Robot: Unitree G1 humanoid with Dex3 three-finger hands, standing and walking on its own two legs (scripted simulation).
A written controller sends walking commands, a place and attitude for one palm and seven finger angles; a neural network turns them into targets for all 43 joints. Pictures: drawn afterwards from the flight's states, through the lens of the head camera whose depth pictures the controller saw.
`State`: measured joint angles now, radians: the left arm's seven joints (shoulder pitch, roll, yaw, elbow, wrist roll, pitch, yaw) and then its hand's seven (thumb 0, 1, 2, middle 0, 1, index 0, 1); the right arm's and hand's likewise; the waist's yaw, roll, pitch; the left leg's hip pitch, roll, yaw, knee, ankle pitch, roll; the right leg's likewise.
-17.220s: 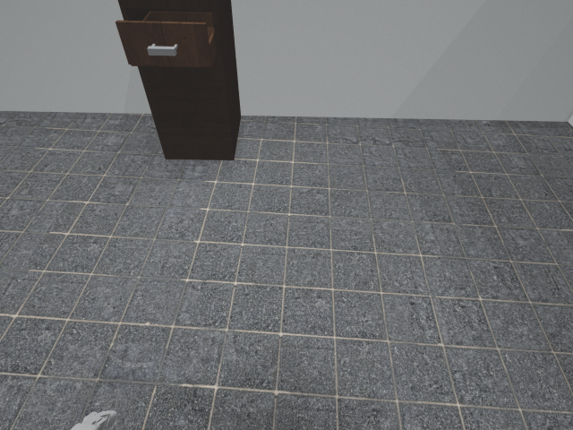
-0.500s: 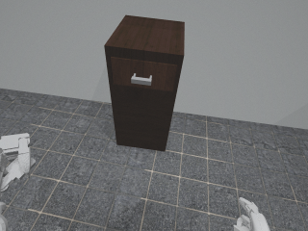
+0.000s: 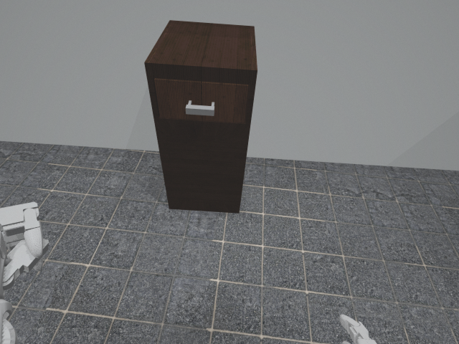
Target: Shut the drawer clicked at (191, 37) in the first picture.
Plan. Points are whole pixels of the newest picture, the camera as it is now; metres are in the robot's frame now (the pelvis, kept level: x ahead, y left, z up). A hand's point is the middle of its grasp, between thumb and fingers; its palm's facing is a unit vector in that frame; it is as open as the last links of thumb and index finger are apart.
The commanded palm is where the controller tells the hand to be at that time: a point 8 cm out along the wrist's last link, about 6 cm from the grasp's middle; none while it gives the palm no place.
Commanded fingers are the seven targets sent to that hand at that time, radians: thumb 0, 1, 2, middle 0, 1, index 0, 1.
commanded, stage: stop stepping back and stand still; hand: left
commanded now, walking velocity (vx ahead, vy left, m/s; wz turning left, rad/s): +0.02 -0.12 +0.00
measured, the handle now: (200, 106) +0.91 +0.14 -0.08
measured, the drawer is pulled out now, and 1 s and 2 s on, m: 0.00 0.00 0.00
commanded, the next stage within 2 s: let the arm hang, fingers relaxed in 0.56 s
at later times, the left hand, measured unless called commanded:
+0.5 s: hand (52, 260) +0.18 +0.23 +0.16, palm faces +0.38 -0.83 -0.40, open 3.3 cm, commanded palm +0.12 +0.28 +0.19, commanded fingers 0.00 0.90 0.90 -1.40 -1.60 -1.40 -1.60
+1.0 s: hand out of the picture -0.01 +0.21 -0.17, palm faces +0.06 -0.98 -0.21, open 3.3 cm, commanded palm none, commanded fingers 0.00 0.90 0.90 -0.68 -0.82 -0.68 -0.82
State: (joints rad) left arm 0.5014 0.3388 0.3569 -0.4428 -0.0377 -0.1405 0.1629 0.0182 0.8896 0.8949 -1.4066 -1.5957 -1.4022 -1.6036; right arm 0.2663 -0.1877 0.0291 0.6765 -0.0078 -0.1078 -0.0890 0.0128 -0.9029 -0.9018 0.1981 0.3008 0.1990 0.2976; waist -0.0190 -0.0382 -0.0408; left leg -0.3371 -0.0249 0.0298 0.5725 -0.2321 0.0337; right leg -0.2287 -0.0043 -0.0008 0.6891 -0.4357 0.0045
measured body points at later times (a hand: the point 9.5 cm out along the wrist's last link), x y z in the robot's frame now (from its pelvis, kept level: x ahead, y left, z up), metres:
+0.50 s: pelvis +0.00 +0.00 +0.01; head +0.00 +0.00 +0.46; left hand +0.16 +0.27 +0.18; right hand +0.16 -0.25 -0.08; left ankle +0.02 +0.11 -0.73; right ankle -0.03 -0.11 -0.73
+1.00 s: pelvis -0.04 +0.01 +0.00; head -0.02 +0.04 +0.45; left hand -0.01 +0.26 -0.15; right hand +0.03 -0.24 -0.13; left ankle +0.02 +0.11 -0.73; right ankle -0.03 -0.11 -0.73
